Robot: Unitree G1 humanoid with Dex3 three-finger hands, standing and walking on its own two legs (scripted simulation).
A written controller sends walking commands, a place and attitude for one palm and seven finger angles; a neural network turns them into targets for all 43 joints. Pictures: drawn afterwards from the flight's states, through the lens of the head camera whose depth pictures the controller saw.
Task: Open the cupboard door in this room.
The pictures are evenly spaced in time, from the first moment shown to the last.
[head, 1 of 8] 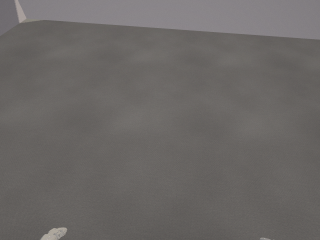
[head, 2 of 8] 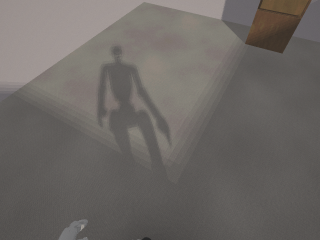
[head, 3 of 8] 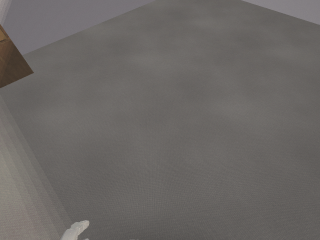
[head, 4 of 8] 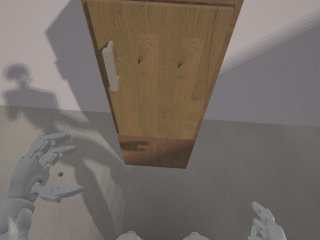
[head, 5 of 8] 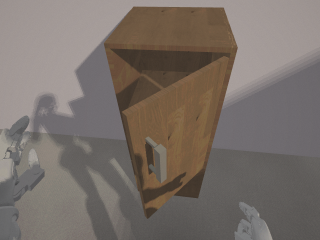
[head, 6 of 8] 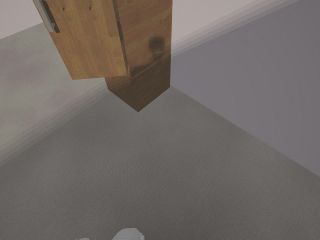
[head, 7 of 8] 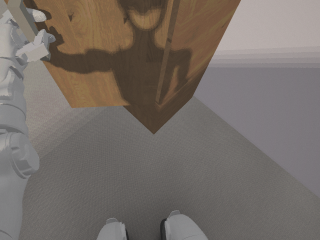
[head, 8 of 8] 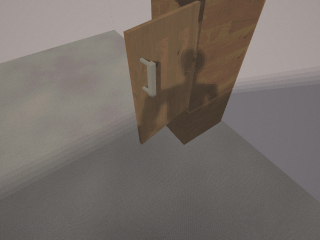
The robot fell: no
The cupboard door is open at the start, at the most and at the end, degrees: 0 101 100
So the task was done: yes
